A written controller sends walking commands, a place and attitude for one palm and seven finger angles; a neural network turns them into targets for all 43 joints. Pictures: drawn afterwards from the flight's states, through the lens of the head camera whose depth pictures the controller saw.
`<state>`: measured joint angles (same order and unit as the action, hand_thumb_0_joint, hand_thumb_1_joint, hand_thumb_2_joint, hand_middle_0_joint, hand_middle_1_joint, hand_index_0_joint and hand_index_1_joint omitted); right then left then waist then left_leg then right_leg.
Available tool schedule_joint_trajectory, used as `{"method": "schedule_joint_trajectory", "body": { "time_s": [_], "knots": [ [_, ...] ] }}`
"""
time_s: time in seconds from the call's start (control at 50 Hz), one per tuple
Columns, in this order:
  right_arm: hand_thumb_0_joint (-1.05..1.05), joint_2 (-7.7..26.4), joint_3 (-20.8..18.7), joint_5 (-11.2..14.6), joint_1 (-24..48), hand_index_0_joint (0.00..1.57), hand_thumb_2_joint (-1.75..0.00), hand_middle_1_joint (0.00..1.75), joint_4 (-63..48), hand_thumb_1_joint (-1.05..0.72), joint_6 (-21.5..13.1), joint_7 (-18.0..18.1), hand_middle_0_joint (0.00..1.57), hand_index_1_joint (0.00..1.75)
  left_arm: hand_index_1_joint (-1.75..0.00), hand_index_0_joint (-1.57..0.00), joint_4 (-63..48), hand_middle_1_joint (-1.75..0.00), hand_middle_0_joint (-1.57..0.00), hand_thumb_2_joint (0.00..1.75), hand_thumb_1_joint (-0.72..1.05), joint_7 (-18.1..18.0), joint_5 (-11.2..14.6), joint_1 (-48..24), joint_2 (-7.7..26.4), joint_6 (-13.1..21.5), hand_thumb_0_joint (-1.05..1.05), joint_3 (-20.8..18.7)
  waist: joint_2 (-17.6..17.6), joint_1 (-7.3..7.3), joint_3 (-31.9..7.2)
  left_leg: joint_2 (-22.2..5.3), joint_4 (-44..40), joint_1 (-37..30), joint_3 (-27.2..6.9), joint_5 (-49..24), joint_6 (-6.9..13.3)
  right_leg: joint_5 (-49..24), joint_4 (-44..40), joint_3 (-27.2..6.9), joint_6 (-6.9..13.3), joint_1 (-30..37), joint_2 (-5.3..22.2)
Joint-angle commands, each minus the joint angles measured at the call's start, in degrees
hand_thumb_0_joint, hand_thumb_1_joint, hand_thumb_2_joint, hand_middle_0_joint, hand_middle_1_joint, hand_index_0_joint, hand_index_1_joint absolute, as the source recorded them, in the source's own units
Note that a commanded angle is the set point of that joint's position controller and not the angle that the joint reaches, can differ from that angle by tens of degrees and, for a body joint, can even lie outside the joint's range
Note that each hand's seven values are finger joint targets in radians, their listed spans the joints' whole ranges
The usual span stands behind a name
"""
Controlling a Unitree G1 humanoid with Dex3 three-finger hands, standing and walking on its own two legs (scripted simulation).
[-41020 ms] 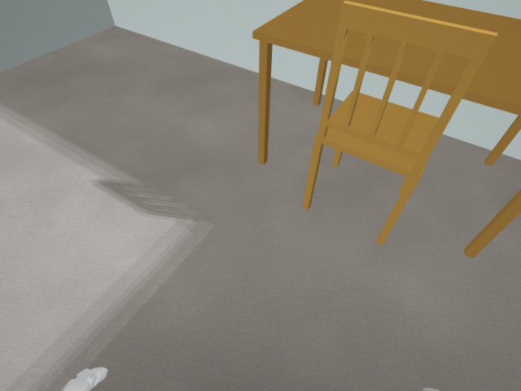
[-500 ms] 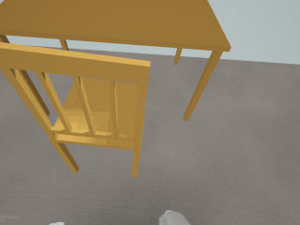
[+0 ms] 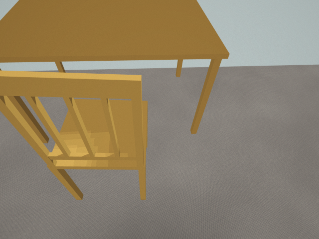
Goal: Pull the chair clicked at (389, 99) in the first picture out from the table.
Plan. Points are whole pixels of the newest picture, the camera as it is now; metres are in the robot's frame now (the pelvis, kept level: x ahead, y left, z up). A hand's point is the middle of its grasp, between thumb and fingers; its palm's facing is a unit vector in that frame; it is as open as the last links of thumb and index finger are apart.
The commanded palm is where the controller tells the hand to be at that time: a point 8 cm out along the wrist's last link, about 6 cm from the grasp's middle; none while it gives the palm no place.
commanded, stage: come to a stop and stand still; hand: left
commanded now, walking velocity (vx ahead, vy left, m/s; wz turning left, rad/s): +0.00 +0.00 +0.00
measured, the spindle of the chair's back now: (82, 130) +0.45 +0.27 -0.06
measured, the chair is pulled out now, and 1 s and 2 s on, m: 0.29 0.29 0.29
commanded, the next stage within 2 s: look again from close up in 0.36 s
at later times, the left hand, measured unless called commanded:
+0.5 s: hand out of the picture +0.01 +0.16 -0.17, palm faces +0.01 -0.98 -0.21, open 7.3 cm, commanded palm none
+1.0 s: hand out of the picture -0.03 +0.18 -0.18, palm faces +0.03 -0.98 -0.18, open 7.3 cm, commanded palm none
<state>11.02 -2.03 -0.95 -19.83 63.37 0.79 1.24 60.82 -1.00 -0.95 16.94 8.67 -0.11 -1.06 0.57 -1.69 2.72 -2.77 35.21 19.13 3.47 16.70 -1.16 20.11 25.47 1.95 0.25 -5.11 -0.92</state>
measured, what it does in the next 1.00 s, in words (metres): stands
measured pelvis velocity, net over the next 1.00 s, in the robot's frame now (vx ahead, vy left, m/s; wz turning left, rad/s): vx -0.03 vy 0.01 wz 0.02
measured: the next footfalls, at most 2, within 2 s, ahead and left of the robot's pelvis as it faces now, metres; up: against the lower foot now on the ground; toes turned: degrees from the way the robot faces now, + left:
none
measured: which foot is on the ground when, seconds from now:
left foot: down 0.00-1.00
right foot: down 0.00-1.00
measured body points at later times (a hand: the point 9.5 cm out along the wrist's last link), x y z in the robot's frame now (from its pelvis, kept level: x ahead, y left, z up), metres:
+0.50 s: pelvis +0.02 -0.01 +0.00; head +0.04 -0.01 +0.45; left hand +0.01 +0.21 -0.16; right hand +0.04 -0.24 -0.15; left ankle +0.04 +0.10 -0.73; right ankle -0.07 -0.12 -0.73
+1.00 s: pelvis -0.03 +0.01 +0.00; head -0.01 +0.03 +0.45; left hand -0.03 +0.24 -0.16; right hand +0.00 -0.22 -0.15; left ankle +0.04 +0.11 -0.73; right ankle -0.07 -0.12 -0.73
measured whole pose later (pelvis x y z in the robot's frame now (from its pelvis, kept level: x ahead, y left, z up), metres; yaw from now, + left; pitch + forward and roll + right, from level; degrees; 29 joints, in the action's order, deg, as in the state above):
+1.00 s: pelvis -0.03 +0.01 +0.00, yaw +1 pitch -1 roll -1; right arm 9.1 0.5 -0.9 -15.7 59.2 0.7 0.2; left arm 58.5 -1.8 -0.7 19.4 11.1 -0.6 0.6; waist 2.1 -0.2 2.3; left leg -0.3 29.8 18.4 2.9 10.4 1.9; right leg 19.9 28.2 2.8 -0.6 -7.1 1.1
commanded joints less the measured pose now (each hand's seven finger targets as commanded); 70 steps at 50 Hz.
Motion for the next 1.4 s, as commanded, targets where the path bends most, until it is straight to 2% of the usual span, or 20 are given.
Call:
{"method": "schedule_joint_trajectory", "body": {
  "time_s": [0.0, 0.04, 0.08, 0.14, 0.2, 0.26, 0.42, 0.44, 0.46, 0.48, 0.5, 0.52, 0.56, 0.64, 0.74, 1.0, 1.16, 1.34, 1.36, 1.38],
  "knots": [
    [0.00, 5.32, -0.30, -0.06, -5.66, 0.20, -0.90, 0.30, -0.13, -0.90, -2.87, 0.95, 0.20, 0.30, -0.30, -0.20, -0.74, -0.30, -0.20, 0.90, 0.90, -0.78, 0.64, 3.77, 4.29, 0.64, 0.00, -0.42, -7.29, 0.59, -2.66, -8.40, -11.78, -15.02, -9.91, -27.44, 3.80, -9.13, 2.93, -1.87, 0.81, -9.99, 4.23],
    [0.00, 5.94, -0.37, 0.10, -1.73, 0.20, -0.90, 0.30, -0.03, -0.90, -2.08, 1.05, 0.20, 0.30, -0.30, -0.20, 0.68, -0.30, -0.20, 0.90, 0.90, -0.98, 0.24, 4.37, 3.27, -0.12, 0.00, -0.25, -10.47, 1.52, 0.67, -10.12, -17.06, -8.17, -12.96, -15.98, 5.81, 0.61, 0.96, -0.22, -0.07, -5.87, 3.17],
    [0.00, 4.53, 0.19, 0.57, 0.46, 0.20, -0.90, 0.30, -0.42, -0.90, -1.99, 1.30, 0.20, 0.30, -0.30, -0.20, 2.05, -0.30, -0.20, 0.90, 0.90, -0.91, 0.17, 5.11, 3.84, -0.16, 0.00, 0.03, -9.99, 2.32, 3.29, -8.27, -17.53, -6.28, -11.64, -17.31, 5.68, -4.43, -1.83, -0.86, -0.19, -5.05, 4.49],
    [0.00, 2.94, 0.28, 0.76, 0.81, 0.20, -0.90, 0.30, 0.05, -0.90, -2.14, 1.46, 0.20, 0.30, -0.30, -0.20, 3.27, -0.30, -0.20, 0.90, 0.90, -1.09, 0.38, 6.02, 4.00, 0.50, 0.00, 0.24, -4.43, 1.45, -1.22, -4.74, -10.84, -13.38, -5.91, -28.22, 3.47, -15.85, -5.52, -3.20, 0.25, -4.74, 6.53],
    [0.00, 3.01, 0.01, 0.65, 0.42, 0.20, -0.90, 0.30, 0.95, -0.90, -2.01, 1.48, 0.20, 0.30, -0.30, -0.20, 3.23, -0.30, -0.20, 0.90, 0.90, -1.41, 0.19, 5.75, 3.92, 0.88, 0.00, 0.25, 0.27, 0.73, -4.11, -4.51, -8.96, -16.57, -4.69, -31.18, 2.98, -23.08, -5.43, -3.23, 0.29, -4.01, 7.30],
    [0.00, 3.28, 0.00, 0.65, 1.30, 0.20, -0.90, 0.30, 1.03, -0.90, -1.87, 1.33, 0.20, 0.30, -0.30, -0.20, 2.93, -0.30, -0.20, 0.90, 0.90, -1.65, 0.04, 5.43, 3.82, 0.96, 0.00, 0.21, 2.29, 0.72, -4.17, -4.46, -9.27, -16.19, -4.14, -30.95, 2.86, -25.11, -5.04, -3.13, 0.30, -3.10, 7.15],
    [0.00, 3.30, 0.46, 0.48, 3.41, 0.20, -0.90, 0.30, 1.31, -0.90, -1.49, 1.06, 0.20, 0.30, -0.30, -0.20, 2.88, -0.30, -0.20, 0.90, 0.90, -1.68, 0.01, 5.46, 4.69, 0.77, 0.00, -0.09, 0.71, 1.35, -1.24, -3.95, -11.09, -13.76, -3.98, -26.07, 2.38, -22.38, -6.08, -3.53, 0.42, -2.90, 7.44],
    [0.00, 5.48, 0.76, 0.69, 7.22, 0.20, -0.90, 0.30, -3.89, -0.90, -2.61, 0.13, 0.20, 0.30, -0.30, -0.20, 2.38, -0.30, -0.20, 0.90, 0.90, -3.72, -0.92, 8.37, 5.85, 2.66, 0.00, 0.58, 1.32, 2.57, 2.67, -3.25, 0.74, -9.15, -2.94, -25.30, 1.99, -35.31, -7.47, -7.24, -0.83, -8.62, 8.56],
    [0.00, 3.78, 1.09, 0.31, 7.11, 0.20, -0.90, 0.30, -6.21, -0.90, -2.43, -0.27, 0.20, 0.30, -0.30, -0.20, 0.45, -0.30, -0.20, 0.90, 0.90, -3.75, -0.91, 5.96, 7.48, 3.08, 0.00, 0.00, 0.59, 0.36, 3.44, -1.95, -0.50, -5.47, -2.22, -17.72, 1.72, -45.37, -4.77, -5.97, 0.27, -5.73, 10.27],
    [0.00, 2.01, 1.19, -0.07, 3.95, 0.20, -0.90, 0.30, -4.89, -0.90, -2.47, 0.09, 0.20, 0.30, -0.30, -0.20, -0.59, -0.30, -0.20, 0.90, 0.90, -3.20, -0.49, 6.02, 7.42, 3.24, 0.00, 0.27, 1.92, 0.23, 0.23, -1.07, -3.31, -6.53, -1.69, -12.82, 3.00, -50.85, -0.69, -5.92, 1.11, -2.44, 10.59],
    [0.00, 2.95, 1.01, -0.17, 1.89, 0.20, -0.90, 0.30, -4.59, -0.90, -2.50, 0.24, 0.20, 0.30, -0.30, -0.20, -0.74, -0.30, -0.20, 0.90, 0.90, -3.05, -0.04, 5.40, 6.80, 3.41, 0.00, 0.69, 4.86, -0.34, -3.48, -1.32, -3.05, -7.37, -2.49, -16.28, 3.47, -51.15, 1.58, -4.17, 1.83, -0.39, 9.42],
    [0.00, 3.93, 0.83, -0.04, 1.15, 0.20, -0.90, 0.30, -5.04, -0.90, -2.55, 0.33, 0.20, 0.30, -0.30, -0.20, -1.50, -0.30, -0.20, 0.90, 0.90, -3.02, 0.35, 5.59, 6.45, 3.44, 0.00, 0.64, 6.73, -0.18, -7.50, -1.78, -2.09, -8.79, -3.06, -20.79, 3.84, -50.24, 2.69, -3.33, 1.96, 1.51, 8.66],
    [0.00, 4.74, 0.82, 0.13, 1.75, 0.20, -0.90, 0.30, -5.63, -0.90, -2.56, 0.43, 0.20, 0.30, -0.30, -0.20, -2.99, -0.30, -0.20, 0.90, 0.90, -2.92, 0.33, 5.56, 6.75, 2.72, 0.00, 0.56, 1.99, 0.69, -7.89, -2.63, -1.41, -10.24, -3.06, -27.75, 3.96, -43.04, 3.33, -3.26, 2.04, 0.35, 7.67],
    [0.00, 4.78, 0.96, 0.25, 4.20, 0.20, -0.90, 0.30, -6.98, -0.90, -1.51, 0.32, 0.20, 0.30, -0.30, -0.20, -4.23, -0.30, -0.20, 0.90, 0.90, -2.42, 0.23, 4.55, 6.63, 1.32, 0.00, 0.66, -1.06, 1.20, -0.33, -3.09, -5.18, -6.39, -5.32, -17.47, 3.67, -17.74, -0.67, -3.81, 2.45, -5.77, 6.25],
    [0.00, 5.05, 0.83, 0.01, 4.53, 0.20, -0.90, 0.30, -7.67, -0.90, -1.05, -0.15, 0.20, 0.30, -0.30, -0.20, -4.81, -0.30, -0.20, 0.90, 0.90, -1.86, 0.05, 4.08, 6.87, 0.55, 0.00, 0.72, -2.46, 1.50, 4.56, -2.57, -10.51, -2.08, -7.65, -1.70, 3.70, 1.45, -3.71, -4.29, 2.66, -9.55, 5.04],
    [0.00, 6.03, 0.97, 0.37, 3.15, 0.20, -0.90, 0.30, -6.49, -0.90, -1.42, -0.49, 0.20, 0.30, -0.30, -0.20, -3.18, -0.30, -0.20, 0.90, 0.90, -1.15, -0.03, 7.58, 6.78, 0.75, 0.00, 0.99, -1.86, 2.21, 0.98, -3.49, -16.20, -3.05, -9.82, 4.99, 4.27, 0.99, -3.88, -2.54, 1.57, -7.72, 5.11],
    [0.00, 4.91, 1.43, 0.82, 2.31, 0.20, -0.90, 0.30, -3.63, -0.90, -1.82, -0.37, 0.20, 0.30, -0.30, -0.20, -0.88, -0.30, -0.20, 0.90, 0.90, -1.25, 0.11, 8.72, 6.31, 1.25, 0.00, 1.54, -0.68, 1.92, 1.40, -2.92, -14.03, -6.29, -7.56, -5.13, 4.10, -3.83, -6.09, -3.30, 1.19, -7.93, 6.22],
    [0.00, 4.68, 1.62, 0.83, 2.45, 0.20, -0.90, 0.30, -2.10, -0.90, -1.92, -0.20, 0.20, 0.30, -0.30, -0.20, 0.89, -0.30, -0.20, 0.90, 0.90, -1.42, 0.15, 9.75, 5.50, 1.28, 0.00, 1.69, -0.68, 1.99, 1.29, -2.93, -14.47, -7.39, -7.16, -6.67, 3.90, -4.94, -6.49, -3.03, 0.85, -7.50, 6.72],
    [0.00, 10.81, 0.86, 0.34, 5.68, 0.20, -0.90, 0.30, -8.09, -0.90, -1.56, -0.63, 0.20, 0.30, -0.30, -0.20, -3.66, -0.30, -0.20, 0.90, 0.90, -1.13, -0.38, 3.44, 15.08, 1.64, 0.00, 2.02, -11.78, -0.14, 10.87, -0.07, -14.77, -7.04, -6.90, -4.06, 3.21, 1.30, -4.19, -0.83, 2.13, -16.05, 4.57],
    [0.00, 13.88, 0.76, 3.52, 5.74, 0.20, -0.90, 0.30, -26.19, -0.90, -11.50, 1.28, 0.20, 0.30, -0.30, -0.20, -90.60, -0.30, -0.20, 0.89, 0.88, -4.00, 11.77, -35.92, 17.82, 12.48, 0.00, -3.03, -18.69, -6.93, -17.15, 2.37, -12.40, -20.48, -2.38, -8.45, 2.48, -8.65, -1.02, 3.53, 3.08, -17.58, -1.29]
  ]
}}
